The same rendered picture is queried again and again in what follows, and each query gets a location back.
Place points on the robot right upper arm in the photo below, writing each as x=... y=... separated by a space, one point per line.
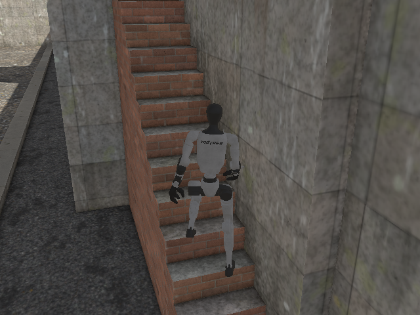
x=234 y=151

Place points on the robot right hand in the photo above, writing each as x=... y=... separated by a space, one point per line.
x=229 y=173

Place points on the robot left forearm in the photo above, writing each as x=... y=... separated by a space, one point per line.
x=178 y=175

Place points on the robot left upper arm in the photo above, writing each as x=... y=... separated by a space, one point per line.
x=187 y=148

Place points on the robot right forearm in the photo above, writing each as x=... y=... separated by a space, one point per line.
x=237 y=171

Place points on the robot left foot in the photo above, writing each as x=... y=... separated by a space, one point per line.
x=190 y=233

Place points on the humanoid robot torso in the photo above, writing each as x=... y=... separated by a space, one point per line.
x=211 y=150

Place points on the robot left hand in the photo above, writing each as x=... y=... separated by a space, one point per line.
x=173 y=193

